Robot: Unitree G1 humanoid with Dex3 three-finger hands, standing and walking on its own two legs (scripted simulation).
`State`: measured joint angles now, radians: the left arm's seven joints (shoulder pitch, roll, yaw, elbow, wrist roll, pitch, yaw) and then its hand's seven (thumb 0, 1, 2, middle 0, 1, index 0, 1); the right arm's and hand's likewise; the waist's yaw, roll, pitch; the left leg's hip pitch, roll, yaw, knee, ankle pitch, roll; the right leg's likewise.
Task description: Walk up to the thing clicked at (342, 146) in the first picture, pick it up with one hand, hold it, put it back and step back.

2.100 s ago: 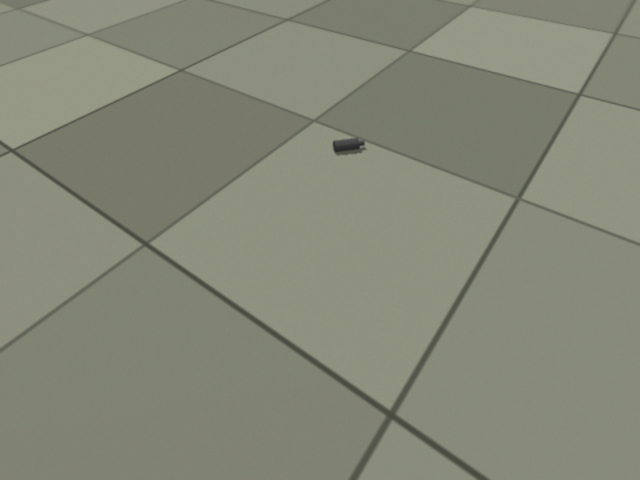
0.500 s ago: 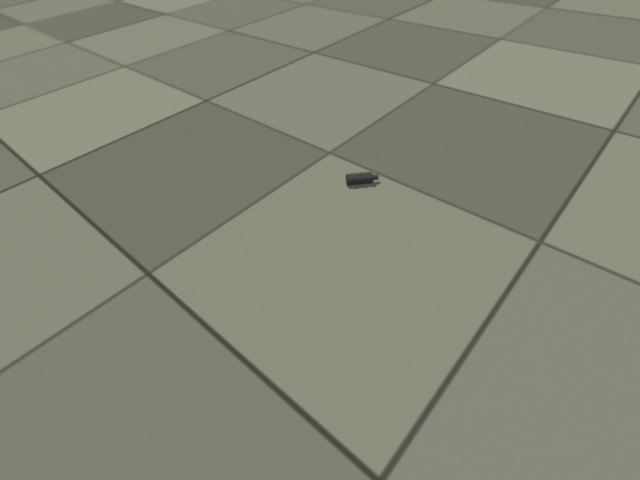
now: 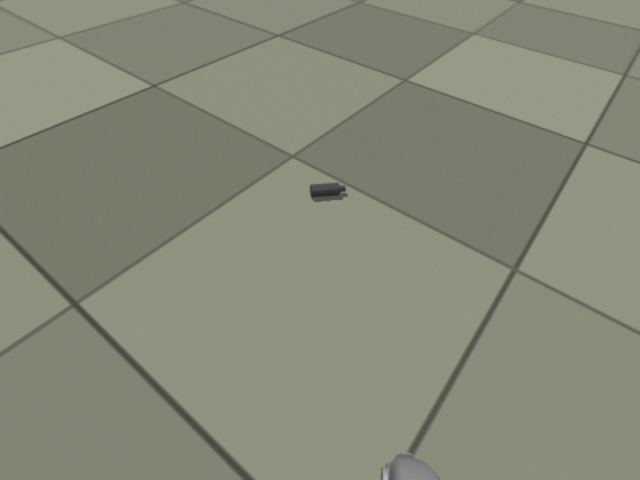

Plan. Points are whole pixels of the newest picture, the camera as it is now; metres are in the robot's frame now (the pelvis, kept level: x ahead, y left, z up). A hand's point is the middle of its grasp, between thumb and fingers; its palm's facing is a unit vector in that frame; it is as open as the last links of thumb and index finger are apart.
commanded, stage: walk up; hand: left
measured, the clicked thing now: (328, 189) +1.50 -0.05 -0.74
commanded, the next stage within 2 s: none
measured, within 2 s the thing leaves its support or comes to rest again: neither
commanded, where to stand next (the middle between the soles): +1.12 -0.37 m, yaw +6 degrees
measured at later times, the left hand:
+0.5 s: hand (225, 394) +0.29 +0.17 -0.15, palm faces +0.04 -0.95 -0.31, open 7.4 cm
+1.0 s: hand (279, 243) +0.60 +0.10 -0.13, palm faces -0.02 -0.92 -0.39, open 7.4 cm
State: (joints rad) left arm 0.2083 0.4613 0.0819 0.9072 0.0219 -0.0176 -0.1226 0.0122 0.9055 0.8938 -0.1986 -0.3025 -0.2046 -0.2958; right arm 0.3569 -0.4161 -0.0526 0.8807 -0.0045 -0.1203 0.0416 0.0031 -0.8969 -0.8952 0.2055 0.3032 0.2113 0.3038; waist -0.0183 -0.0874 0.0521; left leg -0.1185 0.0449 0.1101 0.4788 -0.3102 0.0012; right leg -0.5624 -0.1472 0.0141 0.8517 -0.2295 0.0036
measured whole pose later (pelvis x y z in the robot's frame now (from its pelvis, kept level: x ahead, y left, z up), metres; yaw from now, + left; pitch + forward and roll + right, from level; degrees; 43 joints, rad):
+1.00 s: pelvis +0.50 -0.19 -0.02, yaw +1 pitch -2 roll +1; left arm 0.21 0.46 0.11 0.88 0.03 -0.03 -0.12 0.01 0.91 0.89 -0.20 -0.30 -0.20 -0.30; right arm 0.38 -0.47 -0.06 0.91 -0.01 -0.09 0.02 0.00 -0.90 -0.90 0.21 0.30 0.21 0.30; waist -0.01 0.00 0.03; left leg -0.16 0.17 0.07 0.69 -0.45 -0.02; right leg -0.43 -0.10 -0.06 0.67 -0.19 0.00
